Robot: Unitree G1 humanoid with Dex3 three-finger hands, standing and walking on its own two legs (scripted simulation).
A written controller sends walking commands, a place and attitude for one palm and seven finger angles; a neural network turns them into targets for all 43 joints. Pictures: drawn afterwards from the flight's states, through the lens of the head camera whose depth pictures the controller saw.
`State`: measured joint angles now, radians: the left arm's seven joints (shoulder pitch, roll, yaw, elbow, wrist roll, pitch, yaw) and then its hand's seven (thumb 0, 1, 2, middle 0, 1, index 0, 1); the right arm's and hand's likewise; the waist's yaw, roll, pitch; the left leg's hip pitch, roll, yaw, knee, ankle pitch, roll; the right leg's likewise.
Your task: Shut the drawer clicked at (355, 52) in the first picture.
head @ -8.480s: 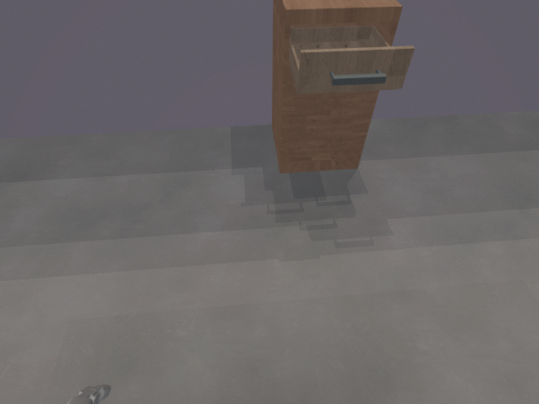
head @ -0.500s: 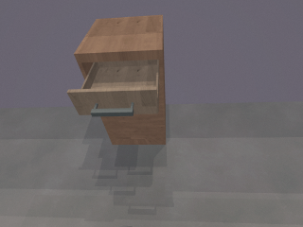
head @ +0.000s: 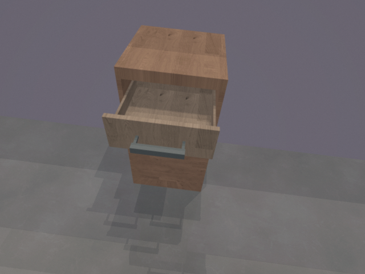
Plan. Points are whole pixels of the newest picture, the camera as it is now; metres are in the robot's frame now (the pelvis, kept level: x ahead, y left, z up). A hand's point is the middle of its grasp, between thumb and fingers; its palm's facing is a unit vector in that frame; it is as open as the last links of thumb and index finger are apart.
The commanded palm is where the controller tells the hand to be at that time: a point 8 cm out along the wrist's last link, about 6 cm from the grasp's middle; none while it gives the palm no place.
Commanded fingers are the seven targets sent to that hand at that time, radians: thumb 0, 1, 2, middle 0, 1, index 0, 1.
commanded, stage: take the last steps up to it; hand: left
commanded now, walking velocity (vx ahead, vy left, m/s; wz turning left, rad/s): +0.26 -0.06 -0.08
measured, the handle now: (158, 146) +0.53 +0.12 -0.09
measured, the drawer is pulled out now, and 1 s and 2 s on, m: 0.23 0.23 0.23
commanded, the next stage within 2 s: come to a stop and stand still in 0.26 s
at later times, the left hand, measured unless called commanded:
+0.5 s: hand (142, 238) +0.25 +0.12 -0.17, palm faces -0.01 -0.97 -0.24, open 7.2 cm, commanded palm none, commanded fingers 0.00 0.90 0.90 -0.20 -0.30 -0.20 -0.30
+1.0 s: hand out of the picture +0.16 +0.19 -0.19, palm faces +0.05 -0.98 -0.18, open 7.4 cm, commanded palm none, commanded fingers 0.00 0.90 0.90 -0.20 -0.30 -0.20 -0.30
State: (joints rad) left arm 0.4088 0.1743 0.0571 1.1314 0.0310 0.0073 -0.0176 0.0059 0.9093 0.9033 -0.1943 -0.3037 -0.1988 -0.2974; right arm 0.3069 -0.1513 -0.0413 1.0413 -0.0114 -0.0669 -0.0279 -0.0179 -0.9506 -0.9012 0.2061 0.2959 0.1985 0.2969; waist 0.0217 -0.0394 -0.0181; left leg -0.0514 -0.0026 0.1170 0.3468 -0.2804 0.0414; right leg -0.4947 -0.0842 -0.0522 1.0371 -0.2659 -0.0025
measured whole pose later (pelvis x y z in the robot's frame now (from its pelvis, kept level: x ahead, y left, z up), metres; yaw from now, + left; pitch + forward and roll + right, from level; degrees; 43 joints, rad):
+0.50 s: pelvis +0.16 -0.05 -0.01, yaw -1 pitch -1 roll +1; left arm 0.16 0.15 0.04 1.03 0.01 -0.03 0.03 -0.01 0.94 0.90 -0.20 -0.30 -0.20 -0.30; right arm 0.33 -0.14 -0.04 1.10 0.00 0.00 -0.04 0.00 -0.91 -0.90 0.20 0.30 0.19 0.30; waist -0.04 0.04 0.06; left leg -0.42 0.06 0.01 1.09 -0.40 -0.01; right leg -0.32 0.01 -0.12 0.50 -0.16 -0.08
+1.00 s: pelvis +0.15 +0.00 +0.00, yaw -2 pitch +0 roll -1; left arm 0.26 0.20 0.06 1.07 0.02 0.05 0.02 0.00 0.91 0.90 -0.19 -0.30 -0.20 -0.30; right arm 0.21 -0.14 -0.03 1.05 -0.02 0.00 -0.05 0.00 -0.93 -0.90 0.21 0.30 0.20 0.30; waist 0.03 -0.05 0.02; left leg -0.19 0.00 0.03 0.43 -0.23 0.02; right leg -0.39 0.01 0.03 0.88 -0.38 0.02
